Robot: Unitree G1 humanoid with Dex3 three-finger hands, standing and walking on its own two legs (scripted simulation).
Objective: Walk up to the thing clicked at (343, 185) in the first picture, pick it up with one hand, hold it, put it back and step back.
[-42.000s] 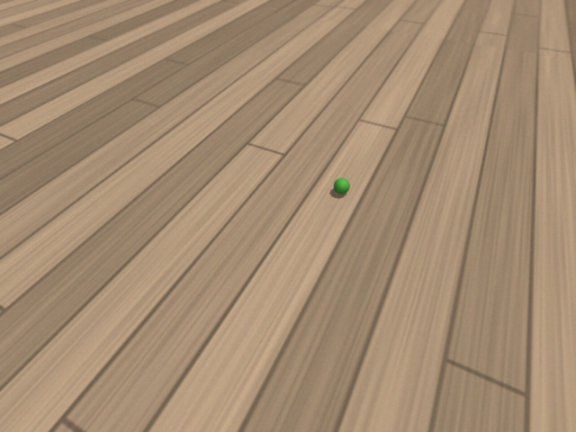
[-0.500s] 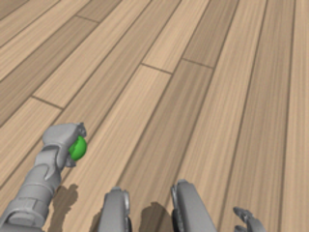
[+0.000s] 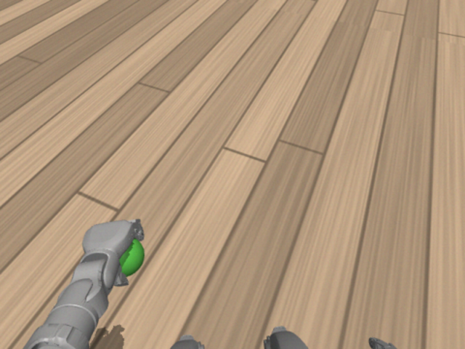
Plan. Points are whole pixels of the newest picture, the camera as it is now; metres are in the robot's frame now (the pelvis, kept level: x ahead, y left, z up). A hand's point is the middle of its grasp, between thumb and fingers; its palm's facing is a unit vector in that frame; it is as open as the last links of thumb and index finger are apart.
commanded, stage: lift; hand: left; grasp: from above
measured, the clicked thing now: (123, 256) +0.35 +0.22 -0.10
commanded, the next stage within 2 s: hold in 0.20 s
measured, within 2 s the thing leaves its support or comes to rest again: neither
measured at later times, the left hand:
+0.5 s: hand (103, 242) +0.34 +0.23 -0.01, palm faces -0.44 -0.05 -0.90, open 10.6 cm
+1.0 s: hand (100, 247) +0.32 +0.22 +0.02, palm faces -0.44 -0.05 -0.90, open 10.6 cm
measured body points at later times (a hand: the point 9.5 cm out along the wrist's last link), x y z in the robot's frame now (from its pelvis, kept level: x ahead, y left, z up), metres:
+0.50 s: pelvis +0.03 +0.01 +0.05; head +0.06 +0.00 +0.50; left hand +0.36 +0.23 +0.04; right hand +0.13 -0.26 -0.07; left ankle +0.03 +0.13 -0.66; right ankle +0.04 -0.14 -0.66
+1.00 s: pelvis +0.02 +0.00 +0.06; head +0.03 -0.02 +0.51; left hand +0.34 +0.22 +0.07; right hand +0.15 -0.26 -0.06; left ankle +0.03 +0.13 -0.66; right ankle +0.04 -0.14 -0.66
